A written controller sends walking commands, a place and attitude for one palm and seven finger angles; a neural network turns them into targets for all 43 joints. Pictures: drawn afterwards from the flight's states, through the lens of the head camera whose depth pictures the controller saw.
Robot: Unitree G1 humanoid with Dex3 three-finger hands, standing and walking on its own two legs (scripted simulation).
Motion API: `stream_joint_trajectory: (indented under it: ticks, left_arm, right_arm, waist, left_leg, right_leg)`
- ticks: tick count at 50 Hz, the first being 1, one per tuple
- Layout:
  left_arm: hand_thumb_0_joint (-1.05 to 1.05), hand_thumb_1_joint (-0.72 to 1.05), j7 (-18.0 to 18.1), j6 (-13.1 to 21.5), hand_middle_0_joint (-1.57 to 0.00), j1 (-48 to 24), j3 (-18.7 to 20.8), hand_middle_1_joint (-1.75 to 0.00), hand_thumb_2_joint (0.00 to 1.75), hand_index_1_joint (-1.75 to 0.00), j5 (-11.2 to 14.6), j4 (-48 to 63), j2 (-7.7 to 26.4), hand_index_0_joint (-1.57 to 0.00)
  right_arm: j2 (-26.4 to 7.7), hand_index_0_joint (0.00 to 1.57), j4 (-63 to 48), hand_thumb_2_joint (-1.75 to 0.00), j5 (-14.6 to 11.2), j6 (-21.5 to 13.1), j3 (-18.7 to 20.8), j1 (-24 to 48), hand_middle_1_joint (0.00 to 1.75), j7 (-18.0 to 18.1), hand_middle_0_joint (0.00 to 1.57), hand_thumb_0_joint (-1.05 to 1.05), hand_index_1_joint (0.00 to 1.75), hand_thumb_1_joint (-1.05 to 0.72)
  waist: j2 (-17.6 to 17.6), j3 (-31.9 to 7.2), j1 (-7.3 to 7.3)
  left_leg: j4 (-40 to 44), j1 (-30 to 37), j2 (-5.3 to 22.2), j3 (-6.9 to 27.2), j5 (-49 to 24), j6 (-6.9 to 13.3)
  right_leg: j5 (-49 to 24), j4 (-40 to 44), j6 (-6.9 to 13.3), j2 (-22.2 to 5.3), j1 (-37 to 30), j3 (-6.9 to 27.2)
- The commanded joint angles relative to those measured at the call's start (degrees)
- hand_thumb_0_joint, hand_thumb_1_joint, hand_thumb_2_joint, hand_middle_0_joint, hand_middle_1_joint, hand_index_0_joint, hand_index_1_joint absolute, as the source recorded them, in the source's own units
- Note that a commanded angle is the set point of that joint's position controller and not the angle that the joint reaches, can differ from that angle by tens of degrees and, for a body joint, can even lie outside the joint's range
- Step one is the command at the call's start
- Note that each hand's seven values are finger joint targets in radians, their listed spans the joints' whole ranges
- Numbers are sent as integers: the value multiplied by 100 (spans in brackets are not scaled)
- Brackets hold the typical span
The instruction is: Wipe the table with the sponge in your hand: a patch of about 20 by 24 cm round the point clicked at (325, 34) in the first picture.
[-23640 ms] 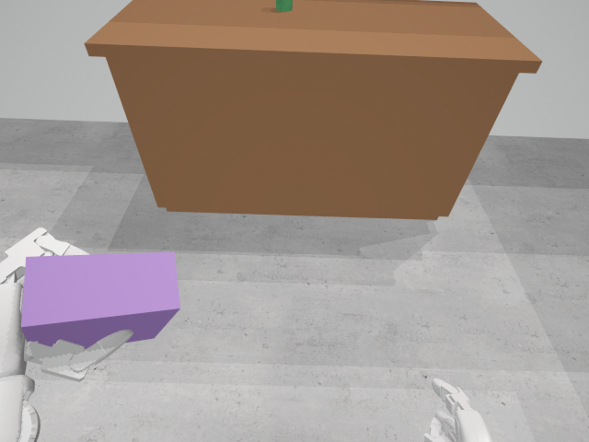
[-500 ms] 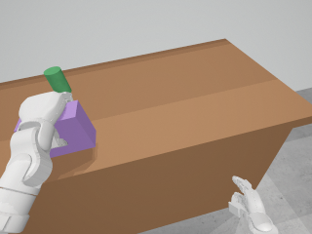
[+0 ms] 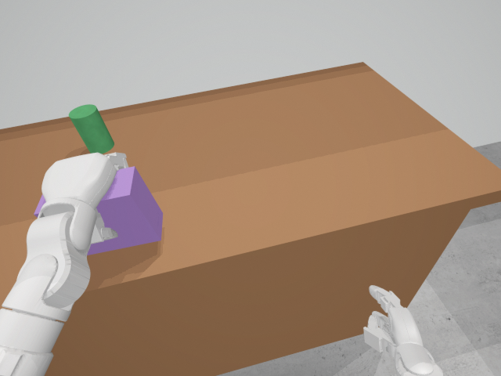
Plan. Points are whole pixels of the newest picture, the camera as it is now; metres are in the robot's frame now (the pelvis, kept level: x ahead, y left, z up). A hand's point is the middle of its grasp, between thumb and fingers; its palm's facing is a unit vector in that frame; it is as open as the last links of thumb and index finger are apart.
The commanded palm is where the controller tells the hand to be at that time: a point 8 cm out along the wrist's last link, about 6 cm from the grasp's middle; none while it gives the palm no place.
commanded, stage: lower the sponge onto the table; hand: left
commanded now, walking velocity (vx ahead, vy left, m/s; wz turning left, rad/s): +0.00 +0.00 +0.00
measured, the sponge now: (112, 220) +0.29 +0.29 +0.11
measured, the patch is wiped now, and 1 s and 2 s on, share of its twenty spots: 0.00 0.00 0.35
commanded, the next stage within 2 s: wipe forward along the first lane in 0.90 s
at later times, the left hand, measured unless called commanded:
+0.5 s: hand (104, 215) +0.28 +0.28 +0.14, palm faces +0.06 -0.04 -1.00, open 9.8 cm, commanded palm +0.24 +0.28 +0.21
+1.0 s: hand (100, 223) +0.27 +0.29 +0.13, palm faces +0.06 -0.04 -1.00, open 9.8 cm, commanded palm +0.24 +0.28 +0.19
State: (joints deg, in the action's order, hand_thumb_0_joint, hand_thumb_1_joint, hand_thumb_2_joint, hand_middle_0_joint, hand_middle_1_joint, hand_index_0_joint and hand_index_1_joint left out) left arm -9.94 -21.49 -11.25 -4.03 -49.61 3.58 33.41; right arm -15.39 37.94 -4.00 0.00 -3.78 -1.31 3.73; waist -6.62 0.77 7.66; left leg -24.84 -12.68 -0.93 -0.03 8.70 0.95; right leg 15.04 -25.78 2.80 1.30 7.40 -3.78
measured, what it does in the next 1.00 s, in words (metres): stands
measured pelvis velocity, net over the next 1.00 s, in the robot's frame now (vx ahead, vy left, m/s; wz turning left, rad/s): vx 0.00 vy -0.01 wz -0.01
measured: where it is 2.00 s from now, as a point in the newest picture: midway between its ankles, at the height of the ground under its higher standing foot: outside the picture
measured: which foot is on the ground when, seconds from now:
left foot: down 0.00-1.00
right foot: down 0.00-1.00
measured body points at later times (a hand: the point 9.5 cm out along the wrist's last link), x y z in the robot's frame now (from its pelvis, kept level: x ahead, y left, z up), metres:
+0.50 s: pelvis +0.00 -0.01 +0.00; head -0.02 -0.06 +0.45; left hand +0.27 +0.28 +0.20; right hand +0.26 -0.20 -0.08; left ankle +0.06 +0.11 -0.74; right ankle -0.01 -0.09 -0.74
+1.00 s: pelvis +0.00 -0.01 +0.00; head -0.02 -0.06 +0.45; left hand +0.26 +0.28 +0.19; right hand +0.23 -0.23 -0.09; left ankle +0.06 +0.11 -0.74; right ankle -0.01 -0.09 -0.74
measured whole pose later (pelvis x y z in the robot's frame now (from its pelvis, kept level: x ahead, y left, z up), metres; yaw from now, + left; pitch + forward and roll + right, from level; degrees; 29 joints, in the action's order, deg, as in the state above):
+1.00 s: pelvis +0.00 -0.01 +0.00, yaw -1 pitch -4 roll +0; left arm -4.8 -18.1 -2.2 -0.6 -50.0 3.1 32.3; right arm -16.5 38.6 -3.7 0.6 -1.8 -3.7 3.5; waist -7.0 -0.2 6.4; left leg -26.1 -12.8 0.1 -0.1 9.5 0.2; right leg 15.5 -26.6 3.6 2.3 7.5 -3.5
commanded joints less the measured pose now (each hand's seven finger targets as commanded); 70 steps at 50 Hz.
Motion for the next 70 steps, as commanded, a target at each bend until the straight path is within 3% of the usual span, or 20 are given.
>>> stream_joint_trajectory:
  ticks: [1,11,13,14,18,19,23,24,26,28,30,33,36,38,39,43,50,53,55,70]
  left_arm:
    - [0,10,466,-69,-120,-1822,1034,-160,130,-160,-197,967,1442,-120]
    - [0,10,367,-203,-120,-1212,803,-160,130,-160,-215,1335,1201,-120]
    - [0,10,438,-132,-120,-1401,1187,-160,130,-160,-269,1455,1665,-120]
    - [0,10,442,-132,-120,-1540,822,-160,130,-160,-285,1265,1260,-120]
    - [0,10,555,-36,-120,-1747,1010,-160,130,-160,-319,1218,1508,-120]
    - [0,10,565,-20,-120,-1887,720,-160,130,-160,-295,1094,1168,-120]
    - [0,10,591,0,-120,-1566,1113,-160,130,-160,-321,927,1569,-120]
    - [0,10,573,10,-120,-1607,851,-160,130,-160,-296,922,1239,-120]
    - [0,10,537,10,-120,-1181,958,-160,130,-160,-226,710,1292,-120]
    - [0,10,545,35,-120,-1214,1338,-160,130,-160,-269,818,1746,-120]
    - [0,10,504,90,-120,-1184,1012,-160,130,-160,-230,833,1335,-120]
    - [0,10,520,184,-120,-1085,1380,-160,130,-160,-214,781,1752,-120]
    - [0,10,535,274,-120,-1018,1124,-160,130,-160,-198,594,1407,-120]
    - [0,10,573,333,-120,-937,1367,-160,130,-160,-182,764,1655,-120]
    - [0,10,568,337,-120,-894,1066,-160,130,-160,-172,703,1279,-120]
    - [0,10,628,372,-120,-632,1294,-160,130,-160,-118,943,1453,-120]
    - [0,10,707,263,-120,-325,1047,-160,130,-160,-59,637,1089,-120]
    - [0,10,711,200,-120,-908,1191,-160,130,-160,-160,353,1426,-120]
    - [0,10,667,171,-120,-1037,899,-160,130,-160,-237,-5,1164,-120]
    - [0,10,430,585,-120,-2071,704,-160,130,-160,-469,-1667,1230,-120]
  right_arm:
    - [-512,20,-992,-90,45,-277,225,1225,30,15,20,0,30,-90]
    - [-500,20,-1079,-90,39,-228,228,1269,30,-33,20,0,30,-90]
    - [-498,20,-1075,-90,12,-263,201,1388,30,-4,20,0,30,-90]
    - [-461,20,-1064,-90,42,-255,175,1310,30,11,20,0,30,-90]
    - [-481,20,-1007,-90,6,-290,196,1368,30,40,20,0,30,-90]
    - [-450,20,-1021,-90,42,-309,194,1295,30,49,20,0,30,-90]
    - [-512,20,-971,-90,23,-311,219,1323,30,53,20,0,30,-90]
    - [-480,20,-996,-90,55,-309,219,1288,30,52,20,0,30,-90]
    - [-532,20,-946,-90,70,-274,253,1202,30,31,20,0,30,-90]
    - [-559,20,-970,-90,39,-273,241,1264,30,29,20,0,30,-90]
    - [-504,20,-971,-90,43,-274,236,1201,30,22,20,0,30,-90]
    - [-559,20,-986,-90,47,-291,251,1214,30,65,20,0,30,-90]
    - [-563,20,-934,-90,74,-274,300,1051,30,80,20,0,30,-90]
    - [-566,20,-984,-90,34,-306,300,1141,30,77,20,0,30,-90]
    - [-544,20,-1008,-90,69,-306,300,1058,30,71,20,0,30,-90]
    - [-564,20,-1050,-90,37,-299,321,1151,30,36,20,0,30,-90]
    - [-579,20,-988,-90,40,-265,353,1000,30,15,20,0,30,-90]
    - [-626,20,-947,-90,2,-245,338,1082,30,73,20,0,30,-90]
    - [-608,20,-889,-90,7,-226,331,968,30,110,20,0,30,-90]
    - [-741,20,-736,-90,-40,-117,391,384,30,173,20,0,30,-90]
  waist:
    - [200,-1494,25]
    - [296,-1427,-4]
    - [176,-1400,25]
    - [311,-1329,-38]
    - [6,-1297,-16]
    - [152,-1369,-53]
    - [154,-1379,11]
    - [260,-1454,-25]
    - [404,-1292,-19]
    - [261,-1318,18]
    - [285,-1275,-68]
    - [329,-1172,-36]
    - [331,-1116,-95]
    - [236,-1189,-40]
    - [259,-1218,-70]
    - [296,-1196,-22]
    - [497,-1026,-80]
    - [514,-895,-119]
    - [611,-894,-184]
    - [757,-817,-407]
  left_leg:
    - [180,850,-80,257,-847,60]
    - [168,864,-84,265,-841,114]
    - [157,883,-93,303,-708,113]
    - [176,823,-110,247,-673,114]
    - [219,930,-122,271,-523,100]
    - [199,892,-127,237,-541,96]
    - [176,902,-139,235,-576,107]
    - [121,865,-149,184,-690,111]
    - [108,790,-130,168,-702,116]
    - [91,764,-140,199,-627,107]
    - [59,783,-135,152,-713,117]
    - [24,749,-139,180,-594,136]
    - [-1,718,-150,136,-617,134]
    - [-8,752,-157,172,-575,132]
    - [-28,701,-160,134,-663,136]
    - [-7,711,-145,178,-631,136]
    - [22,544,-125,144,-446,124]
    - [75,524,-127,154,-218,130]
    - [63,500,-149,120,-200,134]
    - [-55,267,-170,111,18,172]
  right_leg:
    - [-957,523,158,-46,40,419]
    - [-999,492,116,-23,95,381]
    - [-823,518,183,12,123,655]
    - [-749,549,141,-15,168,439]
    - [-551,637,186,17,230,658]
    - [-596,622,168,-31,168,486]
    - [-684,641,180,-13,119,718]
    - [-874,599,154,-51,38,551]
    - [-988,622,103,-58,57,529]
    - [-925,585,157,-41,39,768]
    - [-1008,595,95,-68,113,570]
    - [-926,625,129,-57,148,783]
    - [-957,635,79,-67,203,588]
    - [-881,613,127,-50,175,782]
    - [-1021,567,109,-78,126,576]
    - [-989,544,113,-42,157,701]
    - [-777,564,39,-47,276,499]
    - [-481,633,73,-10,411,616]
    - [-429,659,36,-25,465,469]
    - [-388,668,36,-11,731,406]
